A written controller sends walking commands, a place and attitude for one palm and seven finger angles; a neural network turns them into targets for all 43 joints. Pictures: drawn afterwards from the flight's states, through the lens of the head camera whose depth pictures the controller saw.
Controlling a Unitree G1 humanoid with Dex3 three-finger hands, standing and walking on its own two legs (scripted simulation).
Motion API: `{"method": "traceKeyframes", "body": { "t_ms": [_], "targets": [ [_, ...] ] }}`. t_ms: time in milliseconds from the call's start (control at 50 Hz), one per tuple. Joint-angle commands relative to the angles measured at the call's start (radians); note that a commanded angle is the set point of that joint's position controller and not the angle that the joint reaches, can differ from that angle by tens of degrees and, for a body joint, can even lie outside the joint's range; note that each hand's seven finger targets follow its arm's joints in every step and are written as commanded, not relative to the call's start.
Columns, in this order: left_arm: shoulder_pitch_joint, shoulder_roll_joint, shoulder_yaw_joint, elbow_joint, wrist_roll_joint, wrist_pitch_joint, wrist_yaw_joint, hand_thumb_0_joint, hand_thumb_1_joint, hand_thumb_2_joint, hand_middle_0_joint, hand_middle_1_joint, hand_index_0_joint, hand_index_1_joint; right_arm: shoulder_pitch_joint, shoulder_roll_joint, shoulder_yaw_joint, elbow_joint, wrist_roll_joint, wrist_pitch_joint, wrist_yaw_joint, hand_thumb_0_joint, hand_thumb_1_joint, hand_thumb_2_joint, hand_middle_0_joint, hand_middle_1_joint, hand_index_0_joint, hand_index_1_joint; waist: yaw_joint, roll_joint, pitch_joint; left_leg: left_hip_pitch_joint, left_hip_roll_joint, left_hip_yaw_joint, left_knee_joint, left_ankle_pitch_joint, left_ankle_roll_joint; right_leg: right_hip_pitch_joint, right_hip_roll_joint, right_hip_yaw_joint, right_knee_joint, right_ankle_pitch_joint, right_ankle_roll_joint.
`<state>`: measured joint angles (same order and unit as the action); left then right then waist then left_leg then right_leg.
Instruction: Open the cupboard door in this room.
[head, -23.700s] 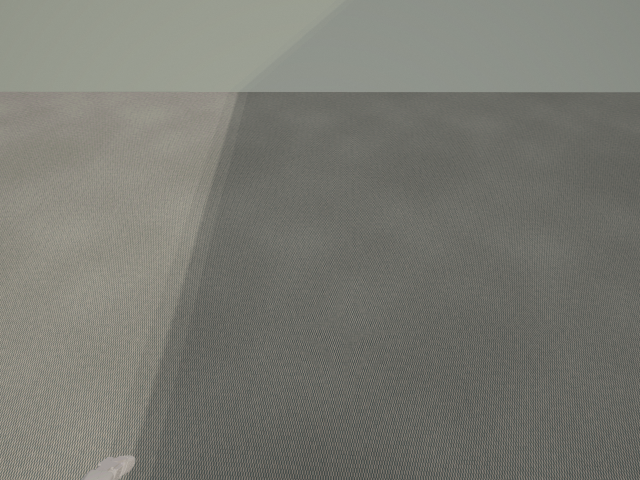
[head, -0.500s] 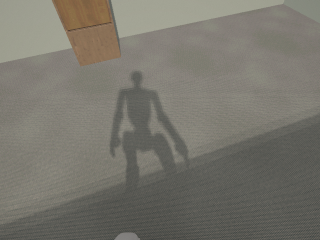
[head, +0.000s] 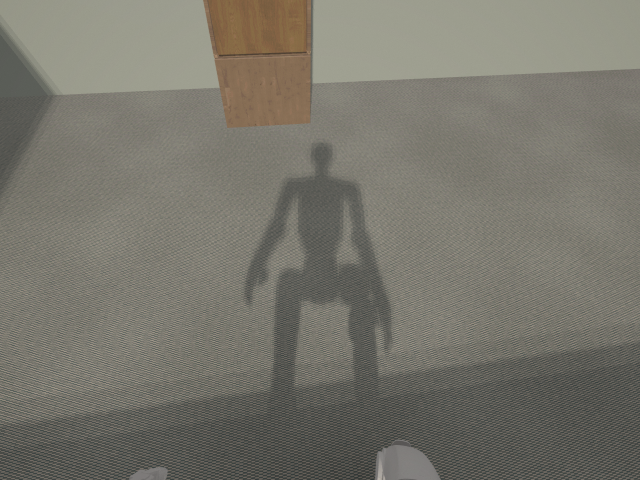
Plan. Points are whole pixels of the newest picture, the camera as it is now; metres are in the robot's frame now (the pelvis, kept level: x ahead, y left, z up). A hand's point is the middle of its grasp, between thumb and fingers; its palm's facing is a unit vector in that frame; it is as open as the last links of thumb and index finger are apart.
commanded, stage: turn or walk to find it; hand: left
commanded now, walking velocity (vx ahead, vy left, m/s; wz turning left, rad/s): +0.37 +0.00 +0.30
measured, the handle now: out of the picture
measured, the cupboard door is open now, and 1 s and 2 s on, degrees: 0 0 0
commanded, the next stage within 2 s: stand and wait in 1.32 s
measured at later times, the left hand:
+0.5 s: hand out of the picture +0.15 +0.14 -0.17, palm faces +0.23 -0.95 -0.19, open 7.3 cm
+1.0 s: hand (198, 268) +0.49 +0.25 -0.15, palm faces +0.21 -0.96 -0.19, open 7.4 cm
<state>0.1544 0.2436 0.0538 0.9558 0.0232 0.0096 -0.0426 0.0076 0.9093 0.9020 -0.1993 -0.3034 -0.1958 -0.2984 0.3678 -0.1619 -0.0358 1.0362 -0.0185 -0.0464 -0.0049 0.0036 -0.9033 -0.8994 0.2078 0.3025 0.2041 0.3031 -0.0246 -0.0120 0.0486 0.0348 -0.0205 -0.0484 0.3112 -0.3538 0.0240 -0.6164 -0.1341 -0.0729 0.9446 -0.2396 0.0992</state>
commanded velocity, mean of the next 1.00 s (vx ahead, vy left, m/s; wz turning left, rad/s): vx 0.38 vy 0.00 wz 0.13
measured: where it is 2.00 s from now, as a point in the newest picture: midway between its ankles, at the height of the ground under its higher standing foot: (308, 318)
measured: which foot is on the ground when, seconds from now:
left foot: down 0.00-0.12, up 0.14-0.58, down 0.60-1.00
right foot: up 0.00-0.08, down 0.10-0.62, up 0.64-1.00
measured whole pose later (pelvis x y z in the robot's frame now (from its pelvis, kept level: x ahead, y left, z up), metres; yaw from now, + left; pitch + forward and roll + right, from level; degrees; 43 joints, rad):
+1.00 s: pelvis +0.42 +0.04 +0.00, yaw +12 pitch -1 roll +1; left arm 0.11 0.20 0.06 0.99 0.03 0.00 -0.03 0.00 0.91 0.90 -0.20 -0.30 -0.19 -0.30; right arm 0.38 -0.16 -0.06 1.10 -0.02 -0.07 -0.02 -0.01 -0.92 -0.90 0.20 0.30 0.20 0.30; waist -0.02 -0.02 0.04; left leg 0.01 -0.01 0.14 0.30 -0.28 0.03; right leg -0.62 -0.16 -0.08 0.94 -0.13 0.06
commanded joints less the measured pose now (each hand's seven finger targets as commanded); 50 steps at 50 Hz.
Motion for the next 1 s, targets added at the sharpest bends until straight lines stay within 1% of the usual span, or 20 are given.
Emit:
{"method": "traceKeyframes", "body": {
  "t_ms": [0, 20, 60, 80, 100, 120, 160, 220, 280, 380, 500, 520, 560, 580, 600, 620, 680, 780, 880, 980],
  "targets": [
    [-0.163, 0.039, 0.005, -0.135, -0.012, -0.05, 0.001, 0.0, 0.9, 0.9, -0.2, -0.3, -0.2, -0.3, 0.037, -0.204, -0.05, -0.025, -0.006, -0.022, -0.016, 0.0, -0.9, -0.9, 0.2, 0.3, 0.2, 0.3, -0.027, 0.167, 0.049, -0.038, 0.235, -0.135, -0.016, 0.574, 0.139, 0.046, 0.03, -0.041, -0.251, -0.016, -0.026],
    [-0.103, 0.046, 0.008, -0.119, -0.014, -0.055, 0.003, 0.0, 0.9, 0.9, -0.2, -0.3, -0.2, -0.3, 0.021, -0.212, -0.051, -0.021, -0.005, -0.022, -0.018, 0.0, -0.9, -0.9, 0.2, 0.3, 0.2, 0.3, 0.003, 0.161, 0.02, -0.066, 0.233, -0.129, 0.038, 0.651, 0.128, 0.161, 0.05, -0.049, -0.3, -0.008, -0.042],
    [0.183, 0.099, 0.025, -0.024, -0.006, -0.075, 0.01, 0.0, 0.9, 0.9, -0.2, -0.3, -0.2, -0.3, 0.006, -0.213, -0.057, -0.02, 0.003, -0.024, -0.014, 0.0, -0.9, -0.9, 0.2, 0.3, 0.2, 0.3, 0.13, 0.041, -0.119, -0.19, 0.155, -0.083, 0.349, 0.681, 0.07, 0.568, 0.08, -0.053, -0.416, 0.12, -0.065],
    [0.346, 0.202, 0.052, 0.025, 0.008, -0.089, 0.027, 0.0, 0.9, 0.9, -0.2, -0.3, -0.2, -0.3, 0.037, -0.163, -0.049, -0.027, 0.013, -0.027, -0.002, 0.0, -0.9, -0.9, 0.2, 0.3, 0.2, 0.3, 0.187, -0.161, -0.24, -0.431, 0.062, -0.021, 0.635, 0.331, 0.027, 0.863, -0.139, 0.171, -0.46, 0.089, -0.122],
    [0.426, 0.286, 0.069, 0.053, 0.002, -0.084, 0.037, 0.0, 0.9, 0.9, -0.2, -0.3, -0.2, -0.3, 0.063, -0.103, -0.038, -0.057, 0.017, -0.025, -0.004, 0.0, -0.9, -0.9, 0.2, 0.3, 0.2, 0.3, 0.177, -0.373, -0.313, -0.595, -0.057, -0.012, 0.926, -0.219, 0.006, 0.922, -0.387, 0.553, -0.582, 0.148, -0.189],
    [0.356, 0.256, 0.065, 0.039, -0.01, -0.077, 0.043, 0.0, 0.9, 0.9, -0.2, -0.3, -0.2, -0.3, 0.008, -0.125, -0.044, -0.066, 0.018, -0.016, -0.004, 0.0, -0.9, -0.9, 0.2, 0.3, 0.2, 0.3, 0.161, -0.235, -0.193, -0.627, 0.012, -0.062, 1.043, -0.198, 0.026, 0.779, -0.39, 0.571, -0.661, -0.018, -0.223],
    [0.171, 0.158, 0.043, 0.006, -0.004, -0.086, 0.044, 0.0, 0.9, 0.9, -0.2, -0.3, -0.2, -0.3, -0.052, -0.104, -0.046, -0.049, 0.006, -0.009, 0.015, 0.0, -0.9, -0.9, 0.2, 0.3, 0.2, 0.3, 0.1, -0.123, -0.036, -0.652, 0.09, -0.039, 1.099, -0.005, 0.026, 0.514, -0.321, 0.476, -0.732, -0.33, -0.195],
    [0.087, 0.056, 0.016, 0.003, 0.003, -0.097, 0.048, 0.0, 0.9, 0.9, -0.2, -0.3, -0.2, -0.3, -0.023, -0.058, -0.04, -0.022, -0.007, 0.022, 0.024, 0.0, -0.9, -0.9, 0.2, 0.3, 0.2, 0.3, 0.021, -0.106, 0.003, -0.578, 0.118, -0.016, 1.008, 0.114, -0.001, 0.352, -0.22, 0.16, -0.736, -0.136, -0.149],
    [0.109, 0.037, 0.011, 0.033, 0.005, -0.1, 0.05, 0.0, 0.9, 0.9, -0.2, -0.3, -0.2, -0.3, -0.022, -0.047, -0.044, -0.018, -0.008, 0.042, 0.028, 0.0, -0.9, -0.9, 0.2, 0.3, 0.2, 0.3, 0.0, -0.135, 0.043, -0.593, 0.133, 0.021, 0.92, 0.163, -0.028, 0.302, -0.194, 0.04, -0.774, -0.095, -0.15],
    [0.188, 0.037, 0.009, 0.076, 0.005, -0.112, 0.054, 0.0, 0.9, 0.9, -0.2, -0.3, -0.2, -0.3, -0.165, -0.033, -0.038, -0.067, -0.008, 0.035, 0.043, 0.0, -0.9, -0.9, 0.2, 0.3, 0.2, 0.3, 0.024, -0.09, 0.087, -0.658, 0.165, 0.076, 0.659, 0.213, -0.05, 0.41, -0.191, -0.031, -0.786, 0.056, -0.188],
    [0.289, 0.067, 0.01, 0.125, 0.006, -0.097, 0.057, 0.0, 0.9, 0.9, -0.2, -0.3, -0.2, -0.3, -0.308, -0.024, -0.02, -0.11, -0.007, 0.006, 0.049, 0.0, -0.9, -0.9, 0.2, 0.3, 0.2, 0.3, 0.084, -0.09, 0.059, -0.554, 0.116, 0.16, 0.345, 0.135, -0.02, 0.592, -0.213, -0.044, -0.687, 0.305, -0.209],
    [0.285, 0.073, 0.012, 0.127, 0.005, -0.095, 0.058, 0.0, 0.9, 0.9, -0.2, -0.3, -0.2, -0.3, -0.281, -0.035, -0.022, -0.105, -0.007, 0.001, 0.045, 0.0, -0.9, -0.9, 0.2, 0.3, 0.2, 0.3, 0.068, -0.092, 0.034, -0.498, 0.104, 0.169, 0.305, 0.121, -0.01, 0.607, -0.216, -0.054, -0.64, 0.365, -0.205],
    [0.252, 0.085, 0.013, 0.13, -0.006, -0.091, 0.056, 0.0, 0.9, 0.9, -0.2, -0.3, -0.2, -0.3, -0.101, -0.089, -0.037, -0.049, -0.015, -0.013, 0.034, 0.0, -0.9, -0.9, 0.2, 0.3, 0.2, 0.3, -0.025, -0.031, -0.087, -0.192, 0.041, 0.207, 0.188, 0.183, 0.01, 0.542, -0.155, -0.142, -0.364, 0.508, -0.163],
    [0.263, 0.051, 0.01, 0.117, -0.011, -0.09, 0.051, 0.0, 0.9, 0.9, -0.2, -0.3, -0.2, -0.3, 0.055, -0.192, -0.064, -0.013, -0.021, -0.02, 0.023, 0.0, -0.9, -0.9, 0.2, 0.3, 0.2, 0.3, -0.087, 0.142, -0.206, 0.073, 0.173, 0.016, 0.15, 0.219, 0.053, 0.367, -0.07, -0.175, -0.104, 0.311, -0.114],
    [0.278, -0.003, -0.006, 0.087, -0.02, -0.09, 0.04, 0.0, 0.9, 0.9, -0.2, -0.3, -0.2, -0.3, 0.156, -0.295, -0.091, 0.015, -0.017, -0.021, 0.009, 0.0, -0.9, -0.9, 0.2, 0.3, 0.2, 0.3, -0.107, 0.37, -0.27, 0.295, 0.421, -0.349, 0.087, 0.381, 0.152, 0.053, 0.066, -0.145, 0.184, -0.301, -0.071],
    [0.209, 0.024, -0.003, 0.058, -0.015, -0.089, 0.047, 0.0, 0.9, 0.9, -0.2, -0.3, -0.2, -0.3, 0.176, -0.3, -0.086, 0.032, -0.003, -0.01, 0.0, 0.0, -0.9, -0.9, 0.2, 0.3, 0.2, 0.3, -0.117, 0.274, -0.255, 0.297, 0.47, -0.371, 0.046, 0.455, 0.202, -0.028, 0.054, -0.026, 0.303, -0.35, -0.092],
    [0.107, 0.014, 0.004, 0.077, -0.01, -0.079, 0.037, 0.0, 0.9, 0.9, -0.2, -0.3, -0.2, -0.3, -0.007, -0.171, -0.054, -0.005, -0.002, -0.026, -0.011, 0.0, -0.9, -0.9, 0.2, 0.3, 0.2, 0.3, -0.045, 0.08, -0.05, -0.012, 0.404, -0.187, -0.01, 0.454, 0.161, -0.041, -0.041, 0.038, 0.342, -0.171, -0.083],
    [0.15, -0.049, 0.01, 0.079, 0.005, -0.035, 0.03, 0.0, 0.9, 0.9, -0.2, -0.3, -0.2, -0.3, -0.032, -0.089, -0.041, -0.003, -0.001, -0.046, -0.014, 0.0, -0.9, -0.9, 0.2, 0.3, 0.2, 0.3, 0.032, 0.111, 0.017, -0.171, 0.298, -0.015, -0.124, 0.36, 0.118, 0.011, -0.037, 0.022, 0.241, -0.006, -0.055],
    [0.019, -0.022, 0.016, 0.011, 0.002, -0.02, 0.017, 0.0, 0.9, 0.9, -0.2, -0.3, -0.2, -0.3, -0.01, -0.107, -0.038, 0.004, 0.004, -0.048, -0.015, 0.0, -0.9, -0.9, 0.2, 0.3, 0.2, 0.3, 0.033, 0.124, 0.09, -0.158, 0.289, 0.01, -0.172, 0.31, 0.134, -0.09, -0.055, 0.029, 0.117, 0.112, -0.034],
    [-0.131, -0.024, 0.007, -0.058, -0.005, -0.031, 0.009, 0.0, 0.9, 0.9, -0.2, -0.3, -0.2, -0.3, 0.052, -0.132, -0.044, 0.027, -0.005, -0.045, -0.018, 0.0, -0.9, -0.9, 0.2, 0.3, 0.2, 0.3, -0.007, 0.121, 0.109, -0.072, 0.292, 0.041, -0.125, 0.435, 0.131, -0.044, -0.026, -0.017, -0.169, 0.103, -0.052]
  ]
}}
